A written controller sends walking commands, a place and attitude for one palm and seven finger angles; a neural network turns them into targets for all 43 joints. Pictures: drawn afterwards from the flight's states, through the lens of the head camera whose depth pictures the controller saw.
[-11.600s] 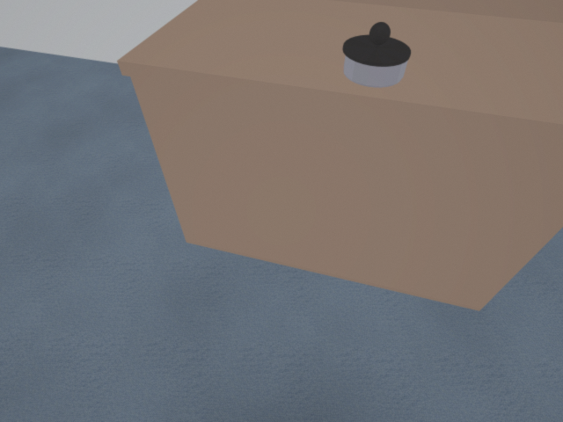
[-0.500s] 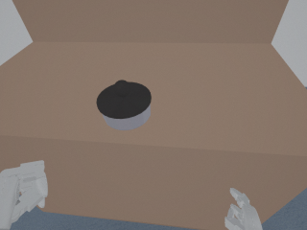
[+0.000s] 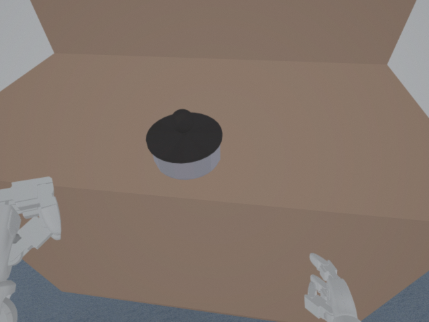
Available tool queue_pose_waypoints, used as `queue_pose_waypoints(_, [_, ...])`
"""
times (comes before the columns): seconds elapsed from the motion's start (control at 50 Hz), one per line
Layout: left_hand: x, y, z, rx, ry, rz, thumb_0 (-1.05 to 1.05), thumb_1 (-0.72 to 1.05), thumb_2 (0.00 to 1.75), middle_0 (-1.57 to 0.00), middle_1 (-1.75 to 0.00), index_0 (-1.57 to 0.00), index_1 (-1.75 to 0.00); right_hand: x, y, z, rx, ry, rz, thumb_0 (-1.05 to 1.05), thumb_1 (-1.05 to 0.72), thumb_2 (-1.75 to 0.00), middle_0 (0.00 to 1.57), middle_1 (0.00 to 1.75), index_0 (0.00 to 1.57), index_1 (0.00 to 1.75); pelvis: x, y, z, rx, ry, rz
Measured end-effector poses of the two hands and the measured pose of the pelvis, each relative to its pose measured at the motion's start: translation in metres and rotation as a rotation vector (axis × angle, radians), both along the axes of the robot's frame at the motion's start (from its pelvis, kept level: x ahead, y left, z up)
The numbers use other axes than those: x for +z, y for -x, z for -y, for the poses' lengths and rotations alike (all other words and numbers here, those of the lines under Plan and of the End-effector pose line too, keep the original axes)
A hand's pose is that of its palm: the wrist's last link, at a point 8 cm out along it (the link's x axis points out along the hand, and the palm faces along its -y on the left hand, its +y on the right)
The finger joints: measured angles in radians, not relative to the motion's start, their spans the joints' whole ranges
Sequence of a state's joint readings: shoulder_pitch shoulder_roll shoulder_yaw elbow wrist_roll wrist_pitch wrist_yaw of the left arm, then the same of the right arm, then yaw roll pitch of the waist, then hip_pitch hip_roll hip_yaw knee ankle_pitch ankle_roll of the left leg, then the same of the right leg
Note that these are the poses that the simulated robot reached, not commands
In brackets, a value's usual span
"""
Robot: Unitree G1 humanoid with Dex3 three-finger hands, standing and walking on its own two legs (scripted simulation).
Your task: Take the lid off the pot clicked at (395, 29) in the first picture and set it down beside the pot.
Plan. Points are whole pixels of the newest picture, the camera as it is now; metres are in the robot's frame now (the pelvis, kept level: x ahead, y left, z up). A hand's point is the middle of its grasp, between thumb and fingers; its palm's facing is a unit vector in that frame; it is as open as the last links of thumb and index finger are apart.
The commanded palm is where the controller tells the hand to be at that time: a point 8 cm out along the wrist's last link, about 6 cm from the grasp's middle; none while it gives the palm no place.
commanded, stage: raise the hand higher, near the body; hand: left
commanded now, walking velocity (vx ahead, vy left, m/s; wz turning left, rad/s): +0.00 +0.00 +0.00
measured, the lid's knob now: (182, 121) +0.44 +0.13 +0.17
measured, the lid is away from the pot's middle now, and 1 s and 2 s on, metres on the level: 0.00 0.00 0.00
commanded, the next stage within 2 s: reach forward and open the fingers in 0.02 s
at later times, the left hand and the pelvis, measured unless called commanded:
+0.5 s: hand (33, 205) +0.19 +0.27 +0.21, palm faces +0.10 +0.03 -0.99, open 3.0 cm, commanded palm +0.16 +0.26 +0.26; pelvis -0.03 +0.01 -0.01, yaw +2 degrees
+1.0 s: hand (36, 178) +0.22 +0.28 +0.22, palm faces -0.03 +0.03 -1.00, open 8.7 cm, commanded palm +0.19 +0.27 +0.29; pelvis -0.06 +0.02 +0.00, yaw +2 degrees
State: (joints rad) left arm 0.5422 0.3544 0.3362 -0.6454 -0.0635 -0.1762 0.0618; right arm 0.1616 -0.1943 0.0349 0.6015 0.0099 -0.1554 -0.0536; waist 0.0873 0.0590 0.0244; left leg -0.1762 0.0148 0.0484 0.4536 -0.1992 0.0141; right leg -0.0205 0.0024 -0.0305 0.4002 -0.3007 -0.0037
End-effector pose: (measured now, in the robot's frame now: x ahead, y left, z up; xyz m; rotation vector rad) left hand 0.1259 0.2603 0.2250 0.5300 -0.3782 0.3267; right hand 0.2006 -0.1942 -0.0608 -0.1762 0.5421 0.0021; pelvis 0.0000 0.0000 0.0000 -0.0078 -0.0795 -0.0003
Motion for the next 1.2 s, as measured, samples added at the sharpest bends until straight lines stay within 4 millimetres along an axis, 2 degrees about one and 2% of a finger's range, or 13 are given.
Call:
queue_pose_waypoints(0.14, [0.018, -0.004, -0.003, -0.009, -0.042, 0.082, 0.01, 0.89, 0.90, -1.31, -1.50, -1.31, -1.50, -0.009, 0.014, 0.005, -0.018, 0.006, -0.046, 0.01, -0.90, -0.90, 0.21, 0.30, 0.21, 0.30, 0.000, 0.002, -0.001, -0.004, 0.000, 0.002])
queue_pose_waypoints(0.22, [0.028, -0.012, 0.006, 0.088, -0.380, -0.012, 0.01, 0.88, 0.91, -1.31, -1.48, -1.31, -1.48, -0.014, 0.015, 0.010, 0.020, 0.030, -0.102, 0.01, -0.90, -0.90, 0.21, 0.30, 0.20, 0.30, -0.003, 0.006, -0.002, 0.000, -0.002, -0.028])
queue_pose_waypoints(0.32, [0.034, -0.020, 0.010, 0.149, -0.780, -0.184, 0.00, 0.81, 0.96, -1.30, -1.39, -1.29, -1.39, -0.021, 0.006, 0.013, 0.034, 0.013, -0.148, 0.01, -0.90, -0.90, 0.20, 0.30, 0.20, 0.30, -0.007, 0.016, -0.003, 0.002, 0.001, -0.055])
queue_pose_waypoints(0.42, [0.036, -0.029, 0.001, 0.172, -0.989, -0.350, 0.00, 0.69, 1.05, -1.27, -1.25, -1.27, -1.25, -0.024, -0.006, 0.009, 0.051, -0.023, -0.139, 0.01, -0.90, -0.90, 0.20, 0.30, 0.20, 0.30, -0.008, 0.024, -0.005, 0.019, 0.007, -0.072])
queue_pose_waypoints(0.52, [0.033, -0.036, -0.004, 0.146, -1.008, -0.470, 0.00, 0.55, 1.14, -1.24, -1.09, -1.23, -1.09, -0.021, -0.011, 0.000, 0.067, -0.050, -0.109, 0.01, -0.90, -0.90, 0.20, 0.30, 0.20, 0.30, -0.006, 0.030, -0.005, 0.038, 0.010, -0.066])
queue_pose_waypoints(0.62, [0.035, -0.045, -0.002, 0.096, -1.040, -0.519, 0.00, 0.38, 1.24, -1.19, -0.92, -1.19, -0.91, -0.018, -0.007, -0.009, 0.086, -0.055, -0.096, 0.01, -0.90, -0.90, 0.20, 0.30, 0.20, 0.30, -0.004, 0.038, -0.004, 0.049, 0.012, -0.050])
queue_pose_waypoints(0.76, [0.041, -0.059, -0.008, 0.072, -1.041, -0.566, 0.00, 0.13, 1.39, -1.11, -0.67, -1.11, -0.67, -0.017, 0.009, -0.014, 0.091, -0.060, -0.098, 0.01, -0.90, -0.90, 0.20, 0.30, 0.20, 0.30, -0.003, 0.049, -0.006, 0.048, 0.015, -0.037])
queue_pose_waypoints(0.98, [0.051, -0.072, -0.015, 0.049, -1.040, -0.554, 0.00, -0.24, 1.62, -0.98, -0.28, -0.98, -0.28, -0.022, 0.037, -0.007, 0.052, -0.033, -0.121, 0.01, -0.90, -0.90, 0.20, 0.30, 0.20, 0.30, -0.004, 0.063, -0.014, 0.042, 0.015, -0.025])
queue_pose_waypoints(1.08, [0.053, -0.079, -0.014, 0.039, -1.047, -0.535, 0.00, -0.35, 1.69, -0.94, -0.17, -0.93, -0.17, -0.023, 0.046, -0.007, 0.038, -0.023, -0.126, 0.01, -0.90, -0.90, 0.20, 0.30, 0.20, 0.30, -0.006, 0.067, -0.018, 0.039, 0.012, -0.020])
queue_pose_waypoints(1.2, [0.062, -0.087, -0.013, 0.051, -1.045, -0.504, 0.00, -0.39, 1.72, -0.91, -0.11, -0.91, -0.11, -0.023, 0.050, -0.011, 0.035, -0.031, -0.125, 0.01, -0.90, -0.90, 0.20, 0.30, 0.20, 0.30, -0.006, 0.070, -0.021, 0.035, 0.008, -0.018])
